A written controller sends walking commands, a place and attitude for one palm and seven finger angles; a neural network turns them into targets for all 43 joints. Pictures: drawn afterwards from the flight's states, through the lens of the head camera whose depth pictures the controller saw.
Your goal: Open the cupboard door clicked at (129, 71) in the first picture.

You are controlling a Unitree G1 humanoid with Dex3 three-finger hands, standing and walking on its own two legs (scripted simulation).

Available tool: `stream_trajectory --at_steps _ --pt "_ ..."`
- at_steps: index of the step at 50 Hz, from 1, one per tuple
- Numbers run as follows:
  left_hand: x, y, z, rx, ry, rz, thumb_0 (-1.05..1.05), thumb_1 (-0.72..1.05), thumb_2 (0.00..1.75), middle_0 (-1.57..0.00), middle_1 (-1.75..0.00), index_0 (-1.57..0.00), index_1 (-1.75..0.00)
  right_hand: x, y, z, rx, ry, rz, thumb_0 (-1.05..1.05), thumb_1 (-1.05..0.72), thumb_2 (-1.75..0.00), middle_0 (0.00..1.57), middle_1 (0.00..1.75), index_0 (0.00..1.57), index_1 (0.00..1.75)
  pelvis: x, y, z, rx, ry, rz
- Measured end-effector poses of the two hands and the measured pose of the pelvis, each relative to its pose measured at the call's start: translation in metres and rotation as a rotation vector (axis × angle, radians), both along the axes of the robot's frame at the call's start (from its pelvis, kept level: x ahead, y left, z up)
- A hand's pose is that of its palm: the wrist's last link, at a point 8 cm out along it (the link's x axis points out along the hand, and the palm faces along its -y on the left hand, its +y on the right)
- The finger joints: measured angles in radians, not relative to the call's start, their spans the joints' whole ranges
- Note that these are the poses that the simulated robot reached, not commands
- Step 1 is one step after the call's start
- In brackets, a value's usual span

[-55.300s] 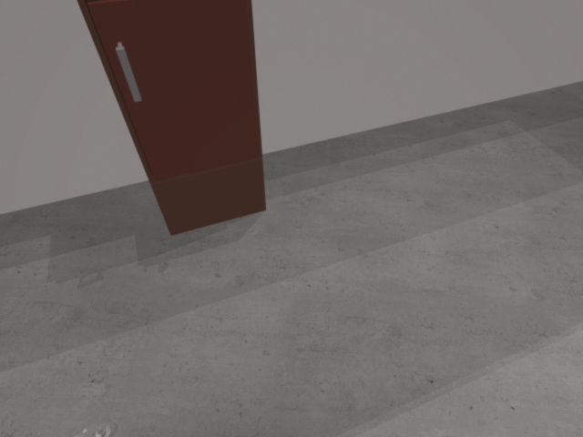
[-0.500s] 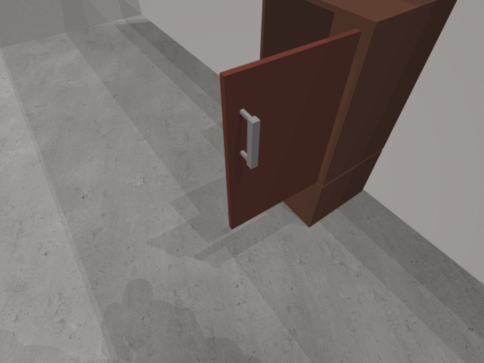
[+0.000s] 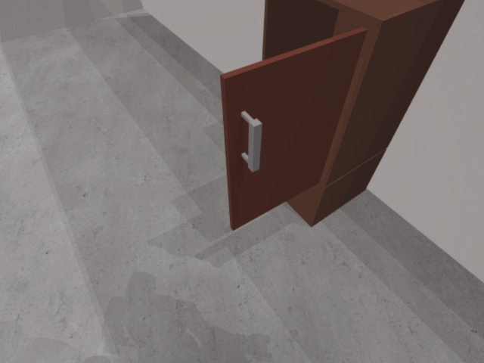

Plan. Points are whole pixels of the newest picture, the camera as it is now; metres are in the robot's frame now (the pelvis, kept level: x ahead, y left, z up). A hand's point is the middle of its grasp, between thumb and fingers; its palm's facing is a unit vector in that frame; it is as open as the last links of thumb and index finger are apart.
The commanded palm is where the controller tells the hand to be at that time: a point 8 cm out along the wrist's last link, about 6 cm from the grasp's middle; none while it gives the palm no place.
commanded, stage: look to check the result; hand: left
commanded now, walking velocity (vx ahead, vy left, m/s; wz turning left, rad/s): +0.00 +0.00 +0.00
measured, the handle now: (249, 142) +0.59 +0.02 -0.01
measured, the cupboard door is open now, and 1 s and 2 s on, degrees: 87 87 87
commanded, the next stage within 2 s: stand and wait in 0.32 s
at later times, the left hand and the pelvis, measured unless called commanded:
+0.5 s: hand out of the picture +0.10 +0.23 -0.16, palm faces -0.04 -0.95 -0.32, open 7.4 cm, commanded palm none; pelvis +0.02 -0.01 +0.00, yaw +0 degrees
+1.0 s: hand out of the picture +0.10 +0.22 -0.16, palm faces -0.04 -0.95 -0.32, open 7.4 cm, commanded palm none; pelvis +0.03 -0.01 +0.00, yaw -1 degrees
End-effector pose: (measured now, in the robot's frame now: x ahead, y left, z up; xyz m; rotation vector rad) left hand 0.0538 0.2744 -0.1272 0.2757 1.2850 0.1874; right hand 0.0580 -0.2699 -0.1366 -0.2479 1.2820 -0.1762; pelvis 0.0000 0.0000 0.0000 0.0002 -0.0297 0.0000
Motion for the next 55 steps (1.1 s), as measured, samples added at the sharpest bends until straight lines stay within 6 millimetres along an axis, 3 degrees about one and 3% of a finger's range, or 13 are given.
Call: stream_trajectory --at_steps 25,55 --pt "0.043 -0.004 0.006 0.012 -0.043 -0.037 0.00 0.91 0.90 -0.21 -0.30 -0.20 -0.30 0.027 -0.016 0.006 -0.019 -0.018 0.006 0.00 -0.91 -0.89 0.20 0.30 0.20 0.30 0.021 -0.008 0.002 0.004 0.008 -0.008" --pt "0.044 -0.007 0.005 0.012 -0.022 -0.035 0.00 0.91 0.90 -0.21 -0.30 -0.20 -0.30 0.030 -0.023 0.007 -0.027 -0.007 -0.008 0.00 -0.91 -0.89 0.20 0.30 0.20 0.30 0.029 -0.012 0.002 0.005 0.009 -0.016"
